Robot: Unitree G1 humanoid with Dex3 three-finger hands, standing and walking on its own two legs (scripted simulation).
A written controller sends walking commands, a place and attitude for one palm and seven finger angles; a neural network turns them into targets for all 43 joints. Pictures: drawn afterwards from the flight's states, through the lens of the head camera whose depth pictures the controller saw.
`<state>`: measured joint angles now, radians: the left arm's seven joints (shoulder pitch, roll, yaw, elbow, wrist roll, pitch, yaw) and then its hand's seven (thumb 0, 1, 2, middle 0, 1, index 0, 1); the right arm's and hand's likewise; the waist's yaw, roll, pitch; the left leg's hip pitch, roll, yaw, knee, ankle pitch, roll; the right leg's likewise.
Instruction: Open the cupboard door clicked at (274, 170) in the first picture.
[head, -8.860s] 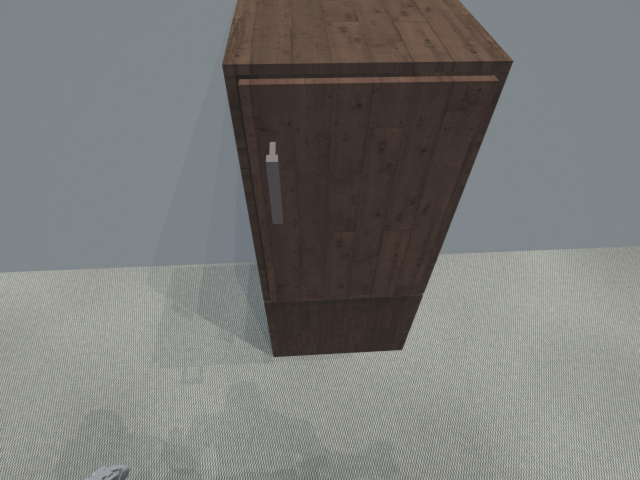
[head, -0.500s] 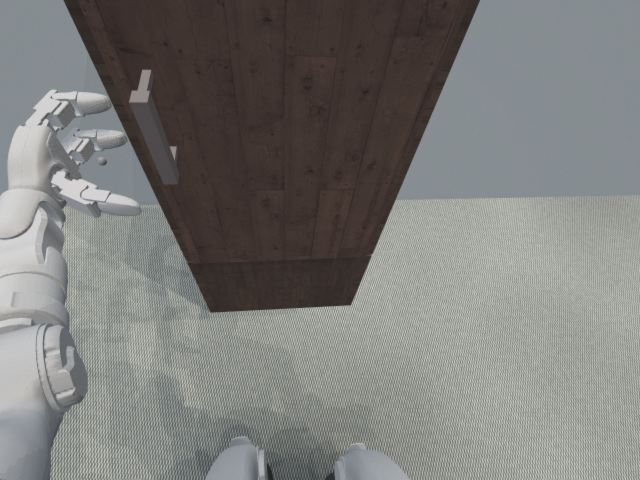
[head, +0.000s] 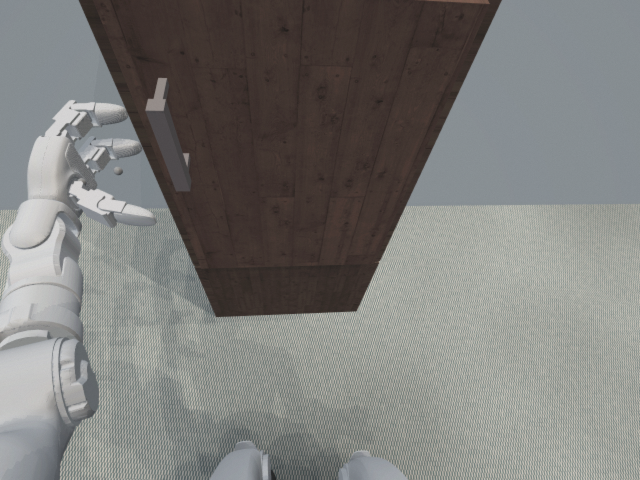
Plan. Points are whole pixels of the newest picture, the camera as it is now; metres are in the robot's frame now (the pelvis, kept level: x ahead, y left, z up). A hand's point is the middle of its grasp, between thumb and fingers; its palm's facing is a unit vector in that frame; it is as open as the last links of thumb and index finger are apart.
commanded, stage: move the hooked fingers beside the handle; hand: left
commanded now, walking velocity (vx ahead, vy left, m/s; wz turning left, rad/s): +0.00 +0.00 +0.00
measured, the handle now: (173, 139) +0.52 +0.17 +0.08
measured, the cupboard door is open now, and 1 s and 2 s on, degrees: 0 0 0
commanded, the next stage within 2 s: slide the fingers in behind the handle in 0.28 s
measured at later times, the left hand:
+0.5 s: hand (117, 175) +0.46 +0.22 +0.09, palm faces +0.00 -1.00 -0.01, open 14.0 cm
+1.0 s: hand (149, 173) +0.46 +0.19 +0.09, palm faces +0.01 -1.00 +0.00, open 14.0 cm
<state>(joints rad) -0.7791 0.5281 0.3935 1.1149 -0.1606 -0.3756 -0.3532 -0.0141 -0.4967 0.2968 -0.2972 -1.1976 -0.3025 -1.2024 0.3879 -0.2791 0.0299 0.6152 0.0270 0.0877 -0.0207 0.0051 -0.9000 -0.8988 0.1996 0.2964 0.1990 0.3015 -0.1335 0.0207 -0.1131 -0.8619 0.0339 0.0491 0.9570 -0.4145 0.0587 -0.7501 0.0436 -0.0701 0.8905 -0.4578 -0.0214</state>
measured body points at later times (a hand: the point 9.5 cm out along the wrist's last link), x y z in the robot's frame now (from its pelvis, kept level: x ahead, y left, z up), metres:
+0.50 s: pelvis -0.01 +0.00 +0.00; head +0.09 +0.02 +0.44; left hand +0.45 +0.28 +0.09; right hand +0.02 -0.28 -0.11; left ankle +0.02 +0.08 -0.68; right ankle -0.02 -0.11 -0.68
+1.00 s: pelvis -0.01 -0.01 +0.00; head +0.09 +0.01 +0.44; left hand +0.46 +0.24 +0.09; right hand +0.01 -0.28 -0.11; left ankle +0.02 +0.08 -0.68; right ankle -0.02 -0.11 -0.68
